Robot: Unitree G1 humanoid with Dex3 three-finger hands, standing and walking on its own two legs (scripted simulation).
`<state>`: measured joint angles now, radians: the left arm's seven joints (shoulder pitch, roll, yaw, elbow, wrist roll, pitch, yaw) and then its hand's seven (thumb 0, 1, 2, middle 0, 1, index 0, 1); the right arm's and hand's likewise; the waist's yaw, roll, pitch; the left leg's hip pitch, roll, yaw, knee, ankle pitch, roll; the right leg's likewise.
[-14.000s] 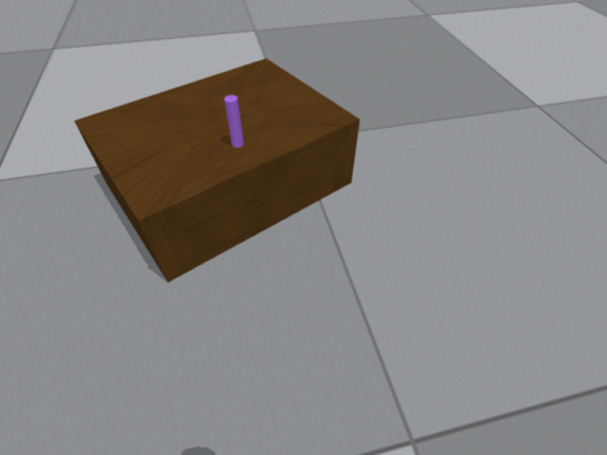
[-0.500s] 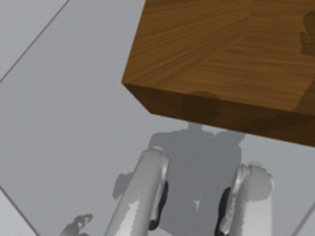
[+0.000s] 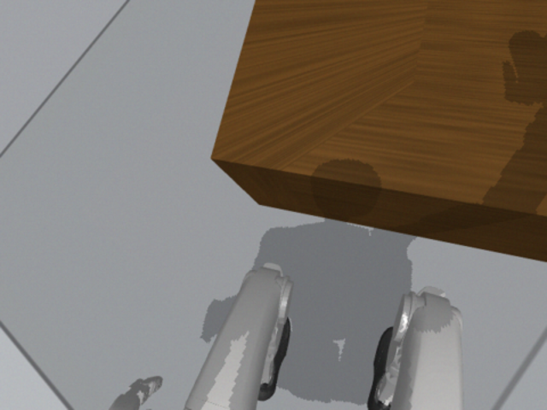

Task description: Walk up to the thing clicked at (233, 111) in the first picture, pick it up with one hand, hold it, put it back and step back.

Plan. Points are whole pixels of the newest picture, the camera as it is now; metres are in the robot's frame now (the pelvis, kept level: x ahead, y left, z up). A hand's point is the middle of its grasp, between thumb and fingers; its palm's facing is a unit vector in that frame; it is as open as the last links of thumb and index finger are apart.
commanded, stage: lift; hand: right
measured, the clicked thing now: out of the picture +0.58 -0.29 +0.08
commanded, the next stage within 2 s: hold in 1.94 s
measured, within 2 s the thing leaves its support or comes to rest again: neither
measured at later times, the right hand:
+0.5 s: hand out of the picture +0.55 -0.28 +0.08, palm faces +0.24 +0.97 -0.04, open 6.5 cm
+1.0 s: hand out of the picture +0.45 -0.26 +0.19, palm faces +0.25 +0.97 -0.02, open 6.5 cm
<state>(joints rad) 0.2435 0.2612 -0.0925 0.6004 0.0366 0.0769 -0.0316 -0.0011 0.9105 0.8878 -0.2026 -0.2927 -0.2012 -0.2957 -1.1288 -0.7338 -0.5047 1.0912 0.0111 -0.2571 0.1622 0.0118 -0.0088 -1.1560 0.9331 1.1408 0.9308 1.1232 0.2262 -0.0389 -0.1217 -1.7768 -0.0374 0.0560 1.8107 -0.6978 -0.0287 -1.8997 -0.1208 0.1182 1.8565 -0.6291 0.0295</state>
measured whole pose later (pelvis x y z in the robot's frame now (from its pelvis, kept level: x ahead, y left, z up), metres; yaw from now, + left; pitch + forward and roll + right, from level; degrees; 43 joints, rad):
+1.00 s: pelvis +0.03 -0.01 +0.15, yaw -5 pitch +23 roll +5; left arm 0.24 0.24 0.00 0.64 0.00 0.01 0.02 0.00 0.89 0.91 -0.20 -0.29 -0.20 -0.29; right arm -0.51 -0.33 -0.32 0.67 0.13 -0.30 0.07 0.01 -0.01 -1.16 0.94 1.13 0.93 1.12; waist 0.09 -0.03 -0.14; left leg -1.09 -0.01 0.05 1.25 -0.57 -0.03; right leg -1.20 -0.10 0.06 1.31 -0.52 0.03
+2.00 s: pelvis +0.06 +0.00 +0.23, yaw -7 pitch +11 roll +1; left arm 0.23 0.22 0.01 0.68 0.00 -0.01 0.05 0.01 0.92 0.88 -0.19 -0.29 -0.20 -0.29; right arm -0.18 -0.19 -0.16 0.47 0.16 -0.36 0.06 0.01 -0.01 -1.16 0.94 1.13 0.94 1.12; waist 0.02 -0.02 -0.07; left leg -0.59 0.02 0.02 0.88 -0.47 -0.02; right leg -0.68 -0.08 0.00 0.91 -0.41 0.03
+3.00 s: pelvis +0.06 +0.00 +0.24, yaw -7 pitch +6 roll +1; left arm 0.22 0.21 0.01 0.68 0.00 -0.01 0.05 0.01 0.91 0.90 -0.20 -0.30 -0.21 -0.30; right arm -0.15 -0.17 -0.13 0.44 0.17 -0.33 0.04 0.01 -0.01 -1.16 0.94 1.13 0.94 1.11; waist 0.01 -0.02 -0.04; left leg -0.47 0.02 0.02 0.78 -0.42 -0.02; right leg -0.55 -0.07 -0.01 0.80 -0.36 0.03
